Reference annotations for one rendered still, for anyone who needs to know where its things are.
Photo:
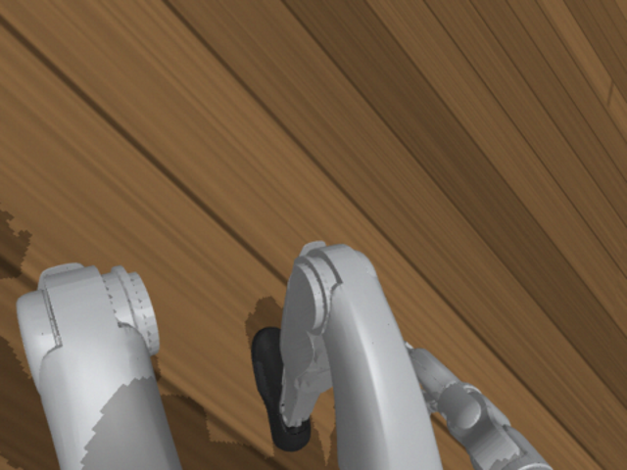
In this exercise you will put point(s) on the right robot foot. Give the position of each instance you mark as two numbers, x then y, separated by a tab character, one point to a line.
268	370

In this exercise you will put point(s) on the right robot arm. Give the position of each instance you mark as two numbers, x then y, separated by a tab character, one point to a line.
485	432

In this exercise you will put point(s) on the right robot hand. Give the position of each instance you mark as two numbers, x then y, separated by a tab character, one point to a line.
433	375

